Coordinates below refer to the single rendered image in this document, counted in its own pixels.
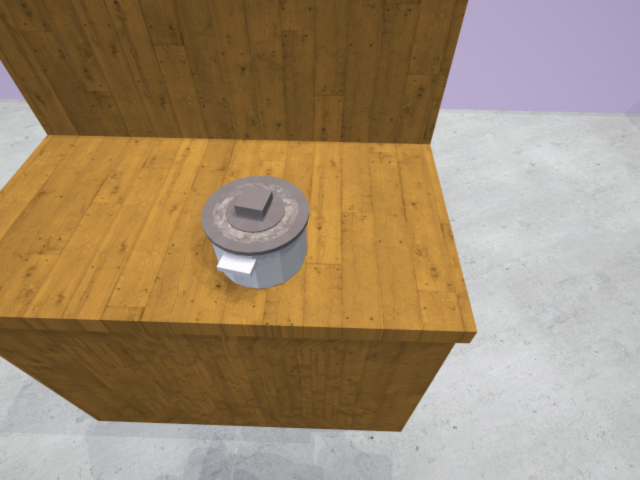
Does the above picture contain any knob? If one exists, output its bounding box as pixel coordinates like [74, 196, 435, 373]
[234, 186, 273, 218]

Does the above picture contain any table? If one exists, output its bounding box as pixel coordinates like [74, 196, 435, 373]
[0, 0, 477, 432]

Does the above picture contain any lid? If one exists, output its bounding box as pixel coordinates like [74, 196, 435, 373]
[201, 176, 309, 256]

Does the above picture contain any pot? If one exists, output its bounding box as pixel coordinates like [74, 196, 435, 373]
[212, 182, 307, 289]

